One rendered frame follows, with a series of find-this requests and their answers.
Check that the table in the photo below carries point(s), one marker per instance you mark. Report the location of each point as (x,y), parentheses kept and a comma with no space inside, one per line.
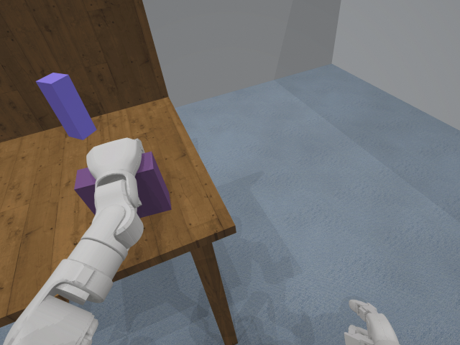
(106,48)

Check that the sponge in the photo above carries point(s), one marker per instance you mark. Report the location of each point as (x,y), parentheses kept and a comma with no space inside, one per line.
(152,190)

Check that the left robot hand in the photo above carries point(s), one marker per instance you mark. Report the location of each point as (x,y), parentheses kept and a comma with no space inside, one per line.
(122,154)

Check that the left robot upper arm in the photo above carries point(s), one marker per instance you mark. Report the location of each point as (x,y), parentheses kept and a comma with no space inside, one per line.
(56,322)

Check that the right robot hand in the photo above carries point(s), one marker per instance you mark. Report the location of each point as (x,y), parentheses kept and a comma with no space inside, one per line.
(378,327)

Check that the left robot forearm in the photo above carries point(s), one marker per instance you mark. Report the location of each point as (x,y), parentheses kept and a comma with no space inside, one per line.
(87,274)

